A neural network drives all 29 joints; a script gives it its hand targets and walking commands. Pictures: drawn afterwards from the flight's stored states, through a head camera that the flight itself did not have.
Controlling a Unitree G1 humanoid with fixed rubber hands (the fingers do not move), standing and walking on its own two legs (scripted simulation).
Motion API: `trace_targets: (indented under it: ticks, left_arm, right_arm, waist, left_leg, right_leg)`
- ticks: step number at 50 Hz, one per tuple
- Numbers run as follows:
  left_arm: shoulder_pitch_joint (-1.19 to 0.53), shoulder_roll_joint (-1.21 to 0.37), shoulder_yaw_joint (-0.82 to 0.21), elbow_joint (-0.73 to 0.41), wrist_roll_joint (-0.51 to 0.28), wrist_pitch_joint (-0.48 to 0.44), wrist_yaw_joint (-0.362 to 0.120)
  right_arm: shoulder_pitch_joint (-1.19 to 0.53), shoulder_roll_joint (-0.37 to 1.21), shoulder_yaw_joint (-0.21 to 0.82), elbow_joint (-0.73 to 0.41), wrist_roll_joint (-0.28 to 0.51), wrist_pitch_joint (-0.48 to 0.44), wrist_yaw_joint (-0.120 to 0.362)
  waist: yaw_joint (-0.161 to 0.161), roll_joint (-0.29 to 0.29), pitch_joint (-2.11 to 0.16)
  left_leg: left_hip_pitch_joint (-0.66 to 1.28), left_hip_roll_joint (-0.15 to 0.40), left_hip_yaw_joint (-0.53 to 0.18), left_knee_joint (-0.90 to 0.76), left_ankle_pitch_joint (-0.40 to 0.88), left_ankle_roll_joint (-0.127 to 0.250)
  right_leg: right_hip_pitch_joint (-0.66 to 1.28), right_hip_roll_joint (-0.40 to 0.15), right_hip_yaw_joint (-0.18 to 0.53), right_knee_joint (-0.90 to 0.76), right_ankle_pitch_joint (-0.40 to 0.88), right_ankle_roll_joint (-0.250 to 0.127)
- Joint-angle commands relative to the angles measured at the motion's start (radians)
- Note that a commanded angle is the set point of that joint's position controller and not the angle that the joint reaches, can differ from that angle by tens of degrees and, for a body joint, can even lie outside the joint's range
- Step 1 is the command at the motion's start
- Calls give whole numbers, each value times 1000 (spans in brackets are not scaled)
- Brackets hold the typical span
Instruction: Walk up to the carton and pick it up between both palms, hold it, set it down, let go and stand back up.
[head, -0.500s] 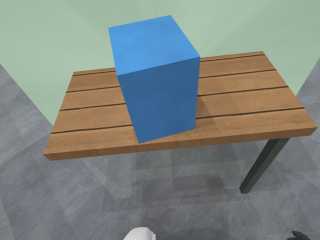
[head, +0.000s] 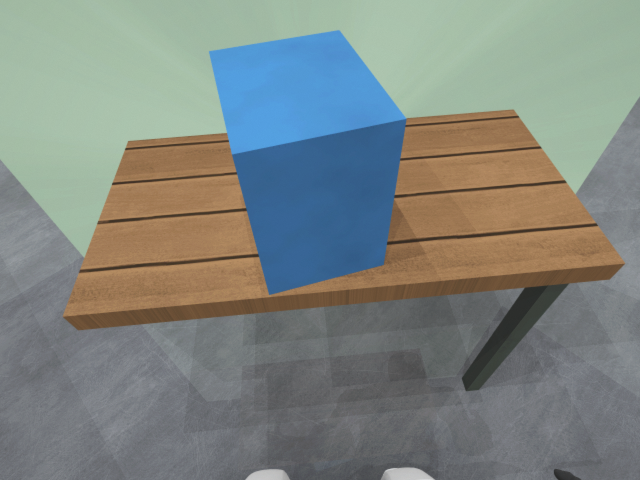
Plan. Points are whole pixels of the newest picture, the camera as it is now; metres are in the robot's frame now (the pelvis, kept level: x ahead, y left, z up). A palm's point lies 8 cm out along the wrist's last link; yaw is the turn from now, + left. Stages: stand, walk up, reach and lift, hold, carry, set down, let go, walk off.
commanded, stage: walk up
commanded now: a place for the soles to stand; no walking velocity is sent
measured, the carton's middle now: (303, 166) +0.53 +0.05 +0.09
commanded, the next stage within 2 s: none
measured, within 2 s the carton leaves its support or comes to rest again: neither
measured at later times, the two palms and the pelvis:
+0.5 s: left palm out of the picture +0.08 +0.32 -0.10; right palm out of the picture +0.08 -0.28 -0.11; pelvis +0.01 +0.02 +0.00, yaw +0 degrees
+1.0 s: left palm out of the picture +0.10 +0.36 -0.11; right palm (550, 448) +0.17 -0.27 -0.11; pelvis +0.09 +0.04 +0.00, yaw +0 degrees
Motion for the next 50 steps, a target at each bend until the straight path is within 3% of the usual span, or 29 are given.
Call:
trace_targets:
  ticks: [1,2,4,5,7,9,12,16,23,24,25,26,27,29,31,32,33,34,35,36,38,40,43,45,46,47,48,49,50]
  left_arm:
    - [-114,286,84,-45,19,-27,18]
    - [-146,259,76,-51,12,-23,16]
    - [-134,223,63,-47,1,-18,9]
    - [-132,214,58,-41,-3,-13,7]
    - [-79,206,57,-21,-6,-2,2]
    - [-47,202,58,-2,-2,-1,-2]
    - [-95,230,61,0,4,-11,-3]
    - [-109,220,51,6,-6,-14,-1]
    - [-90,211,47,11,-11,-12,4]
    - [8,285,92,-25,-1,-32,-3]
    - [12,283,95,-23,3,-35,-4]
    - [11,275,98,-32,9,-36,-6]
    - [10,257,96,-38,11,-39,-8]
    - [26,236,92,-35,13,-47,-8]
    - [72,230,89,-23,11,-61,-5]
    - [110,229,91,-12,13,-68,-2]
    - [168,253,100,2,18,-75,4]
    - [229,328,121,18,26,-84,12]
    - [245,369,138,13,19,-83,19]
    - [233,362,138,-3,7,-82,26]
    - [206,342,130,-17,-1,-81,30]
    - [157,324,122,-26,-5,-80,30]
    - [144,339,124,-42,-6,-70,32]
    - [95,338,118,-63,-6,-62,32]
    - [51,335,113,-75,-8,-57,32]
    - [-11,326,105,-90,-12,-49,30]
    - [-51,298,94,-106,-17,-40,28]
    - [-28,239,74,-117,-25,-38,29]
    - [55,169,52,-119,-36,-39,30]
  right_arm:
    - [-15,-191,-84,-14,10,-26,-3]
    - [14,-182,-78,5,10,-35,-3]
    - [18,-217,-81,7,6,-49,-12]
    - [-13,-240,-82,2,2,-53,-15]
    - [-71,-254,-71,0,-4,-58,-15]
    - [-116,-258,-65,10,-8,-53,-8]
    - [-103,-241,-62,36,-4,-51,-4]
    - [-85,-239,-57,49,-2,-61,-6]
    - [-114,-235,-53,50,-2,-62,-10]
    - [-29,-303,-94,3,-23,-61,17]
    - [-19,-301,-103,9,-31,-53,28]
    - [4,-303,-110,3,-33,-47,33]
    - [27,-303,-114,0,-33,-44,34]
    - [55,-306,-120,-7,-27,-44,37]
    - [24,-296,-118,-26,-21,-47,39]
    - [-1,-276,-113,-31,-20,-44,41]
    - [-53,-244,-102,-57,-12,-41,43]
    - [-108,-197,-92,-83,-8,-40,43]
    - [-130,-187,-83,-94,-20,-38,37]
    - [-105,-221,-84,-82,-24,-41,28]
    - [-83,-226,-89,-79,-19,-47,26]
    - [-84,-222,-93,-95,-13,-48,35]
    - [-100,-216,-97,-117,-12,-36,42]
    - [-83,-212,-97,-112,-5,-36,38]
    - [-62,-211,-99,-103,-1,-38,36]
    - [5,-208,-103,-77,3,-41,32]
    - [97,-214,-116,-33,4,-45,25]
    - [172,-254,-133,-7,-4,-52,13]
    - [195,-318,-144,-18,-15,-58,1]
  waist:
    - [-42,-118,-30]
    - [-50,-146,-49]
    - [-47,-102,-121]
    - [-35,-52,-120]
    - [6,-12,-125]
    - [30,-5,-62]
    - [2,-14,-25]
    - [-5,-17,-88]
    - [9,15,-133]
    - [3,91,-171]
    - [-2,102,-109]
    - [-11,107,-71]
    - [-21,118,-42]
    - [-23,143,-19]
    - [3,120,-44]
    - [24,108,-78]
    - [59,44,-98]
    - [89,-138,-88]
    - [95,-168,-29]
    - [82,-74,-45]
    - [54,-60,-25]
    - [41,-96,-7]
    - [46,-133,8]
    - [28,-147,8]
    - [9,-161,3]
    - [-36,-155,-8]
    - [-83,-115,-37]
    - [-110,25,-85]
    - [-100,228,-178]
  left_leg:
    - [54,4,-48,-11,-84,50]
    - [102,-2,-33,-106,10,55]
    - [195,60,-116,-229,118,73]
    - [170,103,-185,-279,73,96]
    - [75,172,-267,-334,-73,141]
    - [-22,144,-234,-349,-212,120]
    - [22,62,-128,-288,-92,72]
    - [96,91,-141,-300,29,86]
    - [96,119,-152,-297,159,93]
    - [117,88,-174,-277,-182,137]
    - [91,106,-242,-302,-335,159]
    - [85,126,-291,-333,-422,177]
    - [99,151,-338,-374,-469,198]
    - [137,212,-389,-422,-419,226]
    - [127,206,-338,-363,-256,227]
    - [91,168,-276,-296,-189,200]
    - [-31,104,-189,-156,-112,154]
    - [-251,-19,-40,125,-33,82]
    - [-507,-61,-18,256,-143,40]
    - [-528,-29,-90,286,-145,38]
    - [-493,7,-95,301,-115,43]
    - [-421,27,-86,244,-79,37]
    - [-316,36,-48,159,-37,37]
    - [-191,33,-25,68,18,46]
    - [-107,26,-9,11,54,52]
    - [45,12,8,-87,153,57]
    - [221,-17,11,-183,281,58]
    - [319,4,-36,-290,343,63]
    - [423,195,-320,-343,454,121]
  right_leg:
    - [-121,-233,365,-350,-161,-186]
    - [-100,-193,287,-311,-51,-146]
    - [-104,-145,203,-227,72,-86]
    - [-98,-98,148,-168,55,-68]
    - [-25,-51,87,-113,-39,-60]
    - [7,-63,106,-211,-156,-77]
    - [-52,-101,179,-288,-152,-92]
    - [-35,-94,135,-224,66,-77]
    - [33,-87,97,-183,167,-68]
    - [16,-64,86,-142,-208,-99]
    - [-72,-59,103,-138,-348,-108]
    - [-134,-48,91,-125,-394,-106]
    - [-191,-27,51,-92,-381,-95]
    - [-211,-3,-54,-30,-217,-68]
    - [-119,-19,-67,-100,-137,-70]
    - [-26,-17,-46,-173,-122,-76]
    - [106,-63,76,-260,-164,-110]
    - [268,-207,393,-393,-189,-166]
    - [403,-341,619,-413,-52,-220]
    - [445,-374,629,-354,126,-257]
    - [419,-372,510,-296,434,-255]
    - [382,-334,394,-284,580,-245]
    - [299,-324,322,-276,634,-242]
    - [208,-308,251,-255,652,-221]
    - [149,-287,203,-230,635,-204]
    - [49,-245,144,-175,563,-173]
    - [-36,-189,104,-72,454,-139]
    - [-51,-97,40,130,354,-92]
    - [-142,5,-18,345,93,-29]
